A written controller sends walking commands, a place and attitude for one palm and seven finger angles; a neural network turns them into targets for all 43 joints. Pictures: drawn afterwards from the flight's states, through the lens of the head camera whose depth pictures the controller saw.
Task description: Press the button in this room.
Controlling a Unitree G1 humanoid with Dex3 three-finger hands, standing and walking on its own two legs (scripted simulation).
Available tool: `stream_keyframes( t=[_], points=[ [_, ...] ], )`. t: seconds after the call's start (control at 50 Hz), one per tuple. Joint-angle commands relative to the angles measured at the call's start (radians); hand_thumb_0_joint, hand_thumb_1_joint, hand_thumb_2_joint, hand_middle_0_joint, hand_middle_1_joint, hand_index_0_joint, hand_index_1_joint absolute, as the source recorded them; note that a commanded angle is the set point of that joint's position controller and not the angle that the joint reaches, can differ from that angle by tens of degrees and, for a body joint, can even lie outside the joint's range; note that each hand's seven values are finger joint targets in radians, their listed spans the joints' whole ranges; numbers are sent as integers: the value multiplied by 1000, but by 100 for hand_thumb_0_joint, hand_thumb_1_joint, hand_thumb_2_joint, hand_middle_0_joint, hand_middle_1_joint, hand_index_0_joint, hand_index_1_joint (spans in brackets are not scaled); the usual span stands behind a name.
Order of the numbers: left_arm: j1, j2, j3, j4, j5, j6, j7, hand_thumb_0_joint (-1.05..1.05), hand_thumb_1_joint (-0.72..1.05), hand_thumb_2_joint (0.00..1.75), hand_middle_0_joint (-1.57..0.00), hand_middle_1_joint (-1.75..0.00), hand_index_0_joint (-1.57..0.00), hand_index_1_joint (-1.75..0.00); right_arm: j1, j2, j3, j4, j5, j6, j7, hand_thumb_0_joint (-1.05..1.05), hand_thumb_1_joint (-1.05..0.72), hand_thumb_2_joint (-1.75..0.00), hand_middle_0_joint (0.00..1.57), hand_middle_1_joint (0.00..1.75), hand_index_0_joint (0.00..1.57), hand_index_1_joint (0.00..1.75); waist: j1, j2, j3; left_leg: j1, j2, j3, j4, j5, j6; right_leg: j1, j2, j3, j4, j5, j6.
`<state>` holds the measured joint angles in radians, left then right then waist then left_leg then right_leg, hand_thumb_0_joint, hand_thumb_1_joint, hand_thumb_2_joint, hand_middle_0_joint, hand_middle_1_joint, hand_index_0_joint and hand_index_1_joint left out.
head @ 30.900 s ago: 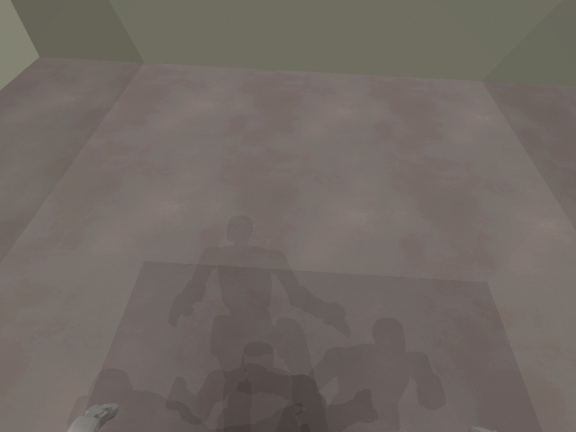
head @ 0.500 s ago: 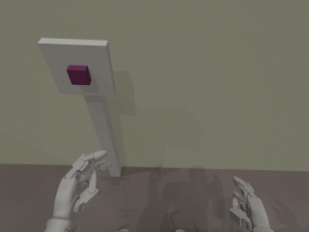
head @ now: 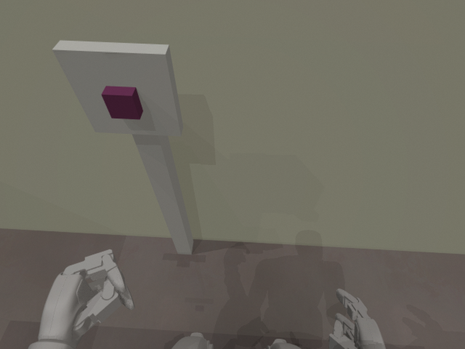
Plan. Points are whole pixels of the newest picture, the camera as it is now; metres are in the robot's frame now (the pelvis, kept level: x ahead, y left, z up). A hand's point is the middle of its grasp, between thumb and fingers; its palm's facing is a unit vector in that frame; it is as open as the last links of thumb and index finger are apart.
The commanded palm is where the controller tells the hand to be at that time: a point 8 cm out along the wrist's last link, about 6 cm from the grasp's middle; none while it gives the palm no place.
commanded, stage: raise the hand and make a fist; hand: left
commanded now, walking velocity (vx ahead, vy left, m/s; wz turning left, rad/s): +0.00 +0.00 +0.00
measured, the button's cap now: (123, 101) +0.51 +0.23 +0.14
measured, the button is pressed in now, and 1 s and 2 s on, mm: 0 0 0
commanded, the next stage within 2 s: aim a knuckle at the button in 1.14 s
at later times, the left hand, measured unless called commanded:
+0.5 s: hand (91, 266) +0.22 +0.21 +0.09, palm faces +0.03 -1.00 -0.06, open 3.1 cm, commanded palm +0.19 +0.27 +0.11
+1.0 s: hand (80, 244) +0.24 +0.22 +0.11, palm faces +0.03 -1.00 -0.04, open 3.1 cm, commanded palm +0.21 +0.28 +0.12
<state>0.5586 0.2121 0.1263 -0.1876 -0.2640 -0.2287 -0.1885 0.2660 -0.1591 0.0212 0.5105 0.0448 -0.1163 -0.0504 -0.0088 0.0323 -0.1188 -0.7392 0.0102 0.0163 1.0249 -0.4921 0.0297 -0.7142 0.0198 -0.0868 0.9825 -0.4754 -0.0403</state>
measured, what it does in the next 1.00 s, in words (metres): stands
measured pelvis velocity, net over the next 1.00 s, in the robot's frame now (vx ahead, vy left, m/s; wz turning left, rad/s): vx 0.02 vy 0.01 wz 0.01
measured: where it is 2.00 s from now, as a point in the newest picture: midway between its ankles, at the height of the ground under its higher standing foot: outside the picture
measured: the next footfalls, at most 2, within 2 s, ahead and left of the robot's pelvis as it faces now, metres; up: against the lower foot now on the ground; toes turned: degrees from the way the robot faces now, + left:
none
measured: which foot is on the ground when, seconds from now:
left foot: down 0.00-1.00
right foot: down 0.00-1.00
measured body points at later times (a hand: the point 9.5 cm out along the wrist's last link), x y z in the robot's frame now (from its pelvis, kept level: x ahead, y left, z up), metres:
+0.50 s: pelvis +0.01 +0.01 +0.02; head +0.04 +0.02 +0.47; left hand +0.21 +0.26 +0.10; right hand +0.21 -0.21 -0.05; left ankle +0.01 +0.10 -0.68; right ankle +0.01 -0.10 -0.68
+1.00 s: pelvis +0.02 +0.01 +0.03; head +0.04 +0.02 +0.48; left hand +0.23 +0.28 +0.12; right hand +0.19 -0.22 -0.04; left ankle +0.01 +0.10 -0.68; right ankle +0.01 -0.10 -0.68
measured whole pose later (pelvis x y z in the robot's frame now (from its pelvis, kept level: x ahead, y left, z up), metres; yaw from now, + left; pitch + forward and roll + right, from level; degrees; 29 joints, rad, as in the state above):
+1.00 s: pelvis +0.02 +0.01 +0.03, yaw +1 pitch +6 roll -2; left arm 0.34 0.28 0.23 -0.08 -0.31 -0.18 -0.27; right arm 0.27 -0.26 0.04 0.55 0.05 -0.20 -0.06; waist 0.00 0.03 -0.09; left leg -0.50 -0.01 0.02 0.80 -0.42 0.05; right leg -0.46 0.01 -0.08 0.75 -0.40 -0.02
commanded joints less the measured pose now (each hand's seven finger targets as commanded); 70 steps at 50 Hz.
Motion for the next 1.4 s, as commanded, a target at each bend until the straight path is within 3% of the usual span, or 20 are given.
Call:
stream_keyframes(
  t=[0.0, 0.06, 0.08, 0.14, 0.18, 0.24, 0.28, 0.34, 0.38, 0.46, 0.54, 0.64, 0.72, 0.78, 0.88, 0.96, 1.04, 1.12, 1.24, 1.38],
  points=[
    [-24, 86, 70, -254, 3, -211, 61, 0, 90, 90, -130, -150, -130, -150, -83, -157, -72, -151, -16, -86, -2, 0, -90, -90, 20, 30, 20, 30, 5, -7, -147, 113, 3, -60, -136, 339, -4, 106, -2, 25, -112, 293, 21],
    [-39, 55, -18, -177, 18, -249, -13, 0, 90, 90, -130, -150, -130, -150, -63, -188, -71, -136, -11, -113, 7, 0, -90, -90, 20, 30, 20, 30, -39, 8, -112, 115, 4, -70, -135, 256, -4, 38, -5, 25, -134, 188, 22],
    [-44, 45, -39, -158, 10, -238, -42, 0, 90, 90, -130, -150, -130, -150, -66, -195, -72, -143, -8, -119, 5, 0, -90, -90, 20, 30, 20, 30, -50, -23, -101, 106, 2, -72, -136, 234, 1, 46, -7, 34, -151, 170, 25],
    [-41, 150, 62, -174, -5, -197, -80, 0, 90, 90, -130, -150, -130, -150, -63, -213, -80, -159, 4, -128, -9, 0, -90, -90, 20, 30, 20, 30, -14, -23, -187, 122, -6, -65, -165, 212, 3, 117, -17, 56, -187, 133, 25],
    [-44, 211, 151, -201, -19, -168, -59, 0, 90, 90, -130, -150, -130, -150, -78, -202, -79, -158, 5, -124, -14, 0, -90, -90, 20, 30, 20, 30, 18, 9, -214, 146, -6, -65, -188, 251, 1, 171, -15, 49, -186, 169, 19],
    [-38, 175, 183, -264, -51, -162, -10, 0, 90, 90, -130, -150, -130, -150, -78, -174, -73, -162, 6, -117, -19, 0, -90, -90, 20, 30, 20, 30, 39, 45, -232, 208, -2, -57, -216, 349, -8, 221, -11, 25, -178, 281, 17],
    [-56, 160, 177, -256, -56, -163, 14, 0, 90, 90, -130, -150, -130, -150, -78, -173, -69, -152, 5, -112, -17, 0, -90, -90, 20, 30, 20, 30, 31, 34, -201, 219, 1, -61, -219, 387, -11, 225, -5, 17, -182, 321, 16],
    [-84, 113, 102, -185, -35, -142, 5, 0, 90, 90, -130, -150, -130, -150, -69, -187, -62, -143, 4, -111, -5, 0, -90, -90, 20, 30, 20, 30, -4, 49, -103, 224, 7, -69, -233, 360, -16, 161, -2, 3, -198, 293, 19],
    [-109, 104, 62, -127, -25, -107, -31, 0, 90, 90, -130, -150, -130, -150, -64, -203, -59, -146, 6, -110, -6, 0, -90, -90, 20, 30, 20, 30, -25, -2, -58, 209, 7, -73, -239, 325, -9, 159, -3, 9, -223, 277, 22],
    [-179, 183, 116, -130, -29, -51, -85, 0, 90, 90, -130, -150, -130, -150, -60, -218, -54, -160, 10, -118, -18, 0, -90, -90, 20, 30, 20, 30, -9, 2, -115, 237, 1, -71, -260, 315, -5, 209, -12, 23, -253, 282, 22],
    [-245, 235, 206, -213, -58, -71, -66, 0, 90, 90, -130, -150, -130, -150, -69, -202, -41, -155, 6, -126, -22, 0, -90, -90, 20, 30, 20, 30, 18, 48, -187, 307, 3, -71, -282, 389, -13, 269, -10, 17, -253, 333, 16],
    [-301, 201, 184, -149, -65, -80, -51, 0, 90, 90, -130, -150, -130, -150, -69, -207, -30, -123, 7, -135, -17, 0, -90, -90, 20, 30, 20, 30, 0, 56, -109, 321, 10, -86, -316, 351, -20, 237, -1, 4, -276, 282, 15],
    [-321, 213, 162, -61, -59, -10, -103, 0, 90, 90, -130, -150, -130, -150, -70, -225, -32, -118, 13, -138, -20, 0, -90, -90, 20, 30, 20, 30, 1, 40, -106, 327, 6, -81, -334, 346, -13, 271, -9, 13, -306, 299, 18],
    [-280, 205, 165, -11, -67, 43, -131, 0, 90, 90, -130, -150, -130, -150, -79, -228, -33, -130, 16, -139, -24, 0, -90, -90, 20, 30, 20, 30, 10, -37, -97, 312, 2, -79, -343, 350, -8, 299, -7, 12, -322, 314, 20],
    [-335, 259, 239, -118, -86, -3, -94, 0, 90, 90, -130, -150, -130, -150, -84, -220, -32, -129, 2, -147, -20, 0, -90, -90, 20, 30, 20, 30, 29, -13, -127, 339, 0, -74, -350, 395, -13, 326, -3, 14, -315, 349, 18],
    [-338, 220, 205, -146, -63, -67, -64, 0, 90, 90, -130, -150, -130, -150, -67, -212, -34, -111, 1, -154, -7, 0, -90, -90, 20, 30, 20, 30, 20, 83, -129, 380, 2, -70, -351, 427, -26, 294, -3, 11, -302, 347, 12],
    [-309, 187, 158, -76, -46, -48, -82, 0, 90, 90, -130, -150, -130, -150, -63, -221, -39, -107, 6, -146, -2, 0, -90, -90, 20, 30, 20, 30, 2, 46, -87, 355, 3, -74, -354, 378, -21, 275, -4, 10, -314, 318, 15],
    [-316, 214, 177, -71, -56, -14, -108, 0, 90, 90, -130, -150, -130, -150, -76, -227, -41, -120, 8, -141, -12, 0, -90, -90, 20, 30, 20, 30, 5, 3, -99, 336, -3, -65, -353, 344, -10, 299, -7, 21, -332, 314, 21],
    [-378, 237, 218, -90, -74, -51, -85, 0, 90, 90, -130, -150, -130, -150, -79, -220, -33, -107, 3, -142, -19, 0, -90, -90, 20, 30, 20, 30, 4, 12, -93, 339, -4, -66, -353, 333, -11, 294, -4, 24, -332, 298, 20],
    [-547, 198, 132, 49, -50, -49, -116, 0, 90, 90, -130, -150, -130, -150, -74, -232, -31, -78, 8, -139, -26, 0, -90, -90, 20, 30, 20, 30, -26, 26, -80, 327, -8, -70, -344, 266, -5, 251, -8, 37, -338, 230, 20]
  ],
)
